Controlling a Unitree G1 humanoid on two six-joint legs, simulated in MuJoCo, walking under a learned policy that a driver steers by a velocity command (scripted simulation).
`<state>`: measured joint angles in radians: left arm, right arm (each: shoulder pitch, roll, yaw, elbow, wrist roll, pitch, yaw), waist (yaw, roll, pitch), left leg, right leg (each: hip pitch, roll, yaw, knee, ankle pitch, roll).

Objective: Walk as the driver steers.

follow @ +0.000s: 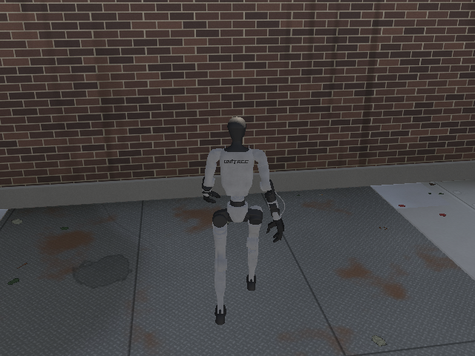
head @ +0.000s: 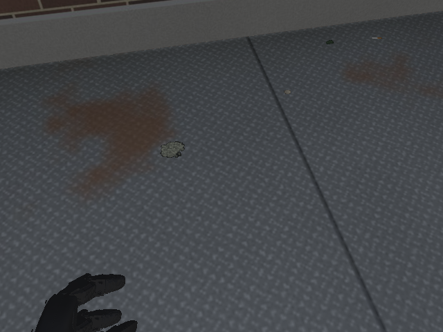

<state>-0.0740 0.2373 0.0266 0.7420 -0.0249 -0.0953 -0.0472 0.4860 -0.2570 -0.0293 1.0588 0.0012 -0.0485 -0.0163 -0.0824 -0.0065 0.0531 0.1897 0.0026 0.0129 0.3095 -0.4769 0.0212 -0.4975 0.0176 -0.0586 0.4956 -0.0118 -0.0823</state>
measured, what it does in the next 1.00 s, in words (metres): walks ahead, turning left: left foot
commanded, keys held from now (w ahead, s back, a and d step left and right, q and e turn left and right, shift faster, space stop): w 0.20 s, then w+q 0.80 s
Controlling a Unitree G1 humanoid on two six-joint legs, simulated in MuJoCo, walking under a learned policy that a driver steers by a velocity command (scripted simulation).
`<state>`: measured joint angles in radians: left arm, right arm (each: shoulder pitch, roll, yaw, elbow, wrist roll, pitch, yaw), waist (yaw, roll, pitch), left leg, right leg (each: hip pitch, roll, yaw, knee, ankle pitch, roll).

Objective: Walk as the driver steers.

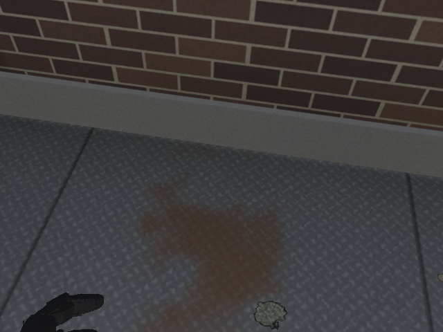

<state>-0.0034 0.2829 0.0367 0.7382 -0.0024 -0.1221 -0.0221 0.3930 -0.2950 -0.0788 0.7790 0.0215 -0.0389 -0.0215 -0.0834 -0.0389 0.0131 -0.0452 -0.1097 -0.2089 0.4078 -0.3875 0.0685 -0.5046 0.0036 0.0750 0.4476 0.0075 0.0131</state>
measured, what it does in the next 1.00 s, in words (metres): walks ahead: right foot, then left foot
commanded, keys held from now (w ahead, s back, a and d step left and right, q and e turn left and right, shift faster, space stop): w+q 0.08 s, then w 0.28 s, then no key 0.64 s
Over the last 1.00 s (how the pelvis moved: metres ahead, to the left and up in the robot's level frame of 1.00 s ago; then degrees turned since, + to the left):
0.58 0.08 0.02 23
